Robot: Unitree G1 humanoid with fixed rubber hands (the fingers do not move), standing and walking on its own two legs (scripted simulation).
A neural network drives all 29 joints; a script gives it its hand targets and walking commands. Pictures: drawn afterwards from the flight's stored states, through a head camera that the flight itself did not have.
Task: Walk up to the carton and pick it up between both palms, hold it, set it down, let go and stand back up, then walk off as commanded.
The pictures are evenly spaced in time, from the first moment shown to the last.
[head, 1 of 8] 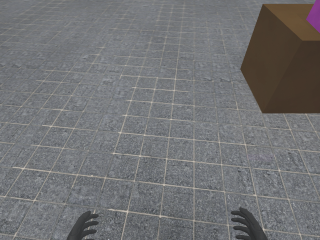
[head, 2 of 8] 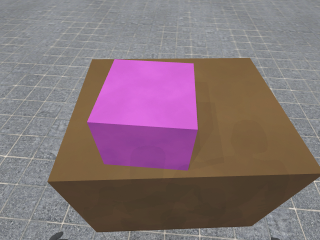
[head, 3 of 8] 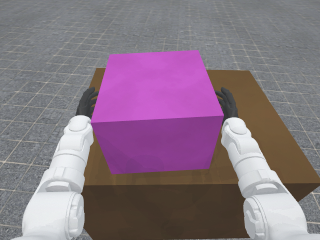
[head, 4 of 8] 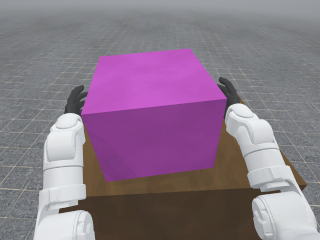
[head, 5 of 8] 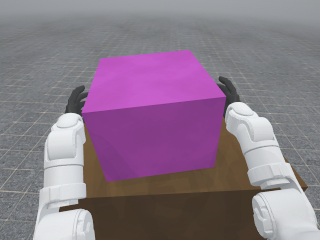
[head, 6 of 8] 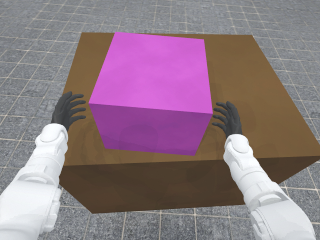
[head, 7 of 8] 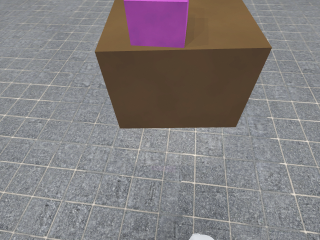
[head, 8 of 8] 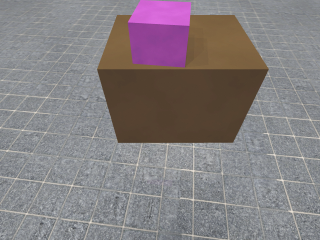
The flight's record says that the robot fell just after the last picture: no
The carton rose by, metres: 0.20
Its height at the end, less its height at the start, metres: +0.00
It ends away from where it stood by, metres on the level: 0.02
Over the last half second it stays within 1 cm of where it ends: yes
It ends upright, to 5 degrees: yes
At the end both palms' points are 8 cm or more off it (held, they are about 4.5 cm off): yes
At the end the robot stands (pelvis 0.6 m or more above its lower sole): yes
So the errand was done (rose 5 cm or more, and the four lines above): yes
